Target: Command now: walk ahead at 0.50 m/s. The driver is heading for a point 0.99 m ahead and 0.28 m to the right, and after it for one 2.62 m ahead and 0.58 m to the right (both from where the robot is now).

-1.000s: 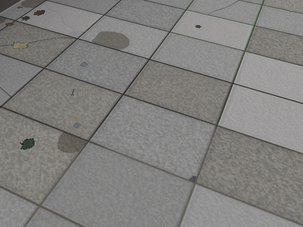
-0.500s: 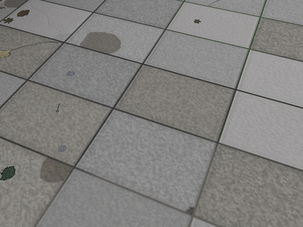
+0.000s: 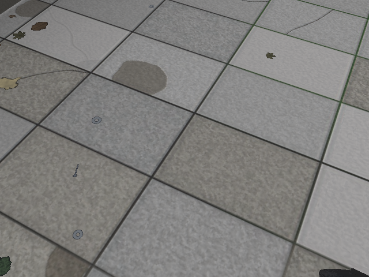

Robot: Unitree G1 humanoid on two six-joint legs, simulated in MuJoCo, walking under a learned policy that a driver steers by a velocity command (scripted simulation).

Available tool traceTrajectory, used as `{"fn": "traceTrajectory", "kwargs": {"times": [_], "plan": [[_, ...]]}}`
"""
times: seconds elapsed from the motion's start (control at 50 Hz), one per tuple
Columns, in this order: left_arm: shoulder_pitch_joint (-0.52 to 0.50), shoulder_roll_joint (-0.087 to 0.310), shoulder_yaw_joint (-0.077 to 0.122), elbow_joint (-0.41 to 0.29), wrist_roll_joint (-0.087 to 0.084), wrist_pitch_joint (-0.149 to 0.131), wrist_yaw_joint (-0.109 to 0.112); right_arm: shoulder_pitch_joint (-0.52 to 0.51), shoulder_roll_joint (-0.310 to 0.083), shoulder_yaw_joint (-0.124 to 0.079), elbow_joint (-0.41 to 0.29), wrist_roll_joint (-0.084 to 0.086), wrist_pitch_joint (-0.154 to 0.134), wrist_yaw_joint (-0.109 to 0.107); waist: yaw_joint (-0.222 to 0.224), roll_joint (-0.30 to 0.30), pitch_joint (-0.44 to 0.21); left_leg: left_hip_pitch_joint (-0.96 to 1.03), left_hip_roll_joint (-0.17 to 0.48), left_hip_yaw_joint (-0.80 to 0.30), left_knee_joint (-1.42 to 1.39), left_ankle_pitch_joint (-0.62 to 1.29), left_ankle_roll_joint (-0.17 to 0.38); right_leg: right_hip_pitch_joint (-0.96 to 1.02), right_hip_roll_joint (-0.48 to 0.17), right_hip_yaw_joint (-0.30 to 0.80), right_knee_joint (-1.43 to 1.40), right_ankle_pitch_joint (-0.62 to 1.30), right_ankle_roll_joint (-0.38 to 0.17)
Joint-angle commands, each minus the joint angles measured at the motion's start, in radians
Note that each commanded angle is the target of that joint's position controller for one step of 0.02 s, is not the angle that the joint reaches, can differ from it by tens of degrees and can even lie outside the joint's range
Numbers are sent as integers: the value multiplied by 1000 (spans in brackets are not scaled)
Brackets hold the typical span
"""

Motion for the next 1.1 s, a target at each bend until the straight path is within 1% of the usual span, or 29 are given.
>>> {"fn": "traceTrajectory", "kwargs": {"times": [0.02, 0.04, 0.06, 0.12, 0.18, 0.26, 0.32, 0.38, 0.42, 0.44, 0.46, 0.48, 0.5, 0.52, 0.54, 0.56, 0.58, 0.62, 0.68, 0.8, 0.9, 0.96, 0.98, 1.0, 1.02, 1.04, 1.06, 1.08, 1.1], "plan": [[-86, 133, 20, -123, -24, -56, -5, 241, -156, -48, 12, -2, 7, -14, -132, 87, -184, 632, 323, -485, -258, -30, 203, -577, -82, 46, 331, 61, -16], [-115, 123, 23, -127, -5, -53, -2, 190, -130, -40, 9, -6, 7, -11, -103, 50, -112, 505, 284, -403, -292, 54, 192, -547, -112, 33, 263, 117, -7], [-96, 114, 27, -124, 1, -42, -2, 163, -109, -34, 6, -15, 2, -9, -67, 76, -94, 423, 256, -349, -324, 99, 182, -483, -140, 40, 221, 160, -2], [-67, 62, 17, -118, 7, -10, 1, 153, -125, -40, 25, -5, -14, -7, -27, 82, -64, 310, 235, -260, -401, 164, 201, -429, -157, 24, 137, 206, 28], [-166, 51, 11, -153, 17, -5, 3, 180, -154, -48, 50, -4, -12, -20, -44, 64, -21, 297, 218, -186, -438, 187, 196, -481, -162, 14, -32, 350, 53], [-304, 30, 1, -185, 11, -19, -10, 231, -177, -52, 79, 5, -2, -31, -95, 63, 7, 306, 180, -103, -444, 151, 153, -424, -120, -26, -290, 553, 50], [-382, 40, 1, -214, 3, -25, -23, 285, -191, -56, 112, 14, 10, -32, -121, 68, 23, 388, 220, -115, -415, 122, 145, -428, -103, -23, -376, 559, 35], [-396, 66, 9, -231, 3, -31, -38, 291, -202, -63, 131, 19, 26, -39, -103, 79, 24, 485, 268, -135, -354, 169, 122, -424, -92, -14, -429, 465, -5], [-309, 94, 24, -211, 5, -35, -40, 265, -212, -66, 132, 19, 37, -43, -44, 92, -25, 509, 258, -117, -243, 363, 96, -288, -55, -52, -459, 407, -37], [-172, 131, 46, -167, 9, -34, -33, 260, -194, -59, 131, 15, 44, -45, 20, 75, -110, 476, 207, -77, -77, 484, 71, -101, -23, -82, -472, 408, -63], [2, 196, 70, -129, 15, -32, -24, 275, -147, -37, 112, -4, 45, -48, 81, -6, -253, 317, 150, -30, 200, 326, 34, 184, -142, 45, -433, 441, -115], [71, 290, 91, -110, 21, -24, -23, 397, -34, -3, 93, -6, 24, -39, 28, -271, -369, -104, -34, -10, 579, -200, -41, 536, -371, 517, -525, 231, -278], [81, 198, 65, -115, 8, -24, -27, 355, -103, -16, 108, 8, 3, -34, 63, -232, -393, -233, -30, -157, 715, -446, -34, 549, -389, 692, -648, 89, -282], [8, 157, 50, -125, 9, -27, -26, 270, -168, -35, 81, 36, -11, -27, 56, -166, -246, -314, 24, -160, 756, -383, -16, 438, -365, 562, -664, 75, -238], [-62, 135, 43, -139, 13, -27, -24, 210, -165, -32, 65, 35, -15, -30, 29, -90, -165, -299, 79, -128, 719, -289, -9, 303, -329, 442, -678, 151, -214], [-115, 107, 35, -143, 20, -29, -27, 178, -157, -35, 60, 17, -12, -34, 3, -51, -99, -265, 112, -118, 655, -222, -12, 178, -294, 357, -708, 245, -205], [-144, 84, 28, -147, 30, -35, -27, 194, -148, -39, 64, 11, -2, -36, -32, -76, -85, -199, 141, -128, 610, -173, -14, 100, -266, 299, -734, 315, -195], [-153, 83, 29, -138, 26, -45, -29, 226, -113, -34, 78, 8, 20, -38, -58, -83, -78, -139, 151, -120, 560, -134, -29, 32, -241, 227, -784, 390, -205], [-119, 114, 39, -110, 20, -51, -17, 155, -97, -31, 52, -3, 34, -43, -53, -47, -35, -204, 159, -112, 433, -27, -61, 22, -236, 152, -828, 478, -218], [-34, 137, 42, -61, 8, -35, 2, -32, -60, -16, 6, 2, 17, -26, 12, -42, 11, -184, 116, -63, 92, 238, -70, 71, -191, 32, -844, 489, -171], [48, 143, 46, -9, -1, -7, 7, -156, -69, -14, -49, 10, 2, 1, 41, -42, 47, -205, 85, -67, -35, 170, -43, 213, -253, 67, -768, 538, -167], [19, 169, 57, -8, -5, 7, 15, -80, -114, -31, -37, 9, -11, 7, -24, -74, 3, -59, 47, -56, -84, 72, -13, 244, -267, 104, -663, 697, -143], [-6, 169, 56, -14, -6, 10, 16, 28, -143, -48, -6, 6, -14, 2, -87, -71, -61, 108, 21, -30, -117, 82, 9, 214, -230, 80, -549, 821, -122], [-11, 132, 42, -26, 5, 9, 15, 196, -198, -72, 39, -4, -16, -9, -158, -51, -189, 387, 69, -66, -73, 114, 48, 92, -172, 45, -345, 779, -90], [57, 35, 12, -58, 17, -4, 11, 338, -293, -96, 58, -26, -11, -20, -167, 127, -364, 801, 325, -393, -54, 64, 159, -262, -44, -23, 31, 436, -22], [103, 9, 2, -48, -1, -21, 9, 365, -252, -86, 71, -14, -1, -19, -158, 297, -469, 909, 447, -721, -193, -94, 239, -469, 37, 46, 256, -108, 2], [34, 119, 33, -56, -28, -29, 7, 310, -178, -63, 62, -7, 2, -21, -168, 194, -322, 792, 410, -630, -235, -194, 192, -556, -26, 105, 341, -76, -5], [-37, 130, 38, -78, -34, -29, 9, 245, -143, -53, 54, -5, 3, -25, -149, 154, -203, 656, 378, -490, -261, -188, 155, -577, -75, 74, 336, 9, -11], [-69, 116, 40, -83, -25, -24, 13, 180, -114, -44, 55, -8, 0, -23, -118, 106, -121, 517, 339, -392, -307, -136, 137, -544, -109, 60, 289, 84, -7]]}}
